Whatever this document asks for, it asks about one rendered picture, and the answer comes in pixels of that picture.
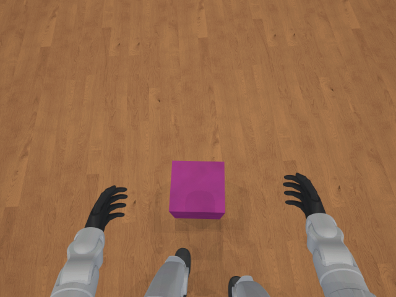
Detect right robot thigh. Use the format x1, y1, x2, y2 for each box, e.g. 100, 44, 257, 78
232, 281, 270, 297

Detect left robot foot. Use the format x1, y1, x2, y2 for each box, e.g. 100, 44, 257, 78
175, 248, 191, 297

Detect robot left hand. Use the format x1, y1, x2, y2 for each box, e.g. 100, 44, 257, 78
85, 185, 127, 232

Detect carton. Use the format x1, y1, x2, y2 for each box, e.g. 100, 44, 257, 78
169, 161, 225, 219

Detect robot right hand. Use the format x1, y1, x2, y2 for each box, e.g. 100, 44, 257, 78
283, 173, 326, 219

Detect left robot forearm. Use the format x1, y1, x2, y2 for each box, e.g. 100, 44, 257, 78
50, 227, 105, 297

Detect right robot forearm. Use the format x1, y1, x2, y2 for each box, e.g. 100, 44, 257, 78
306, 213, 376, 297

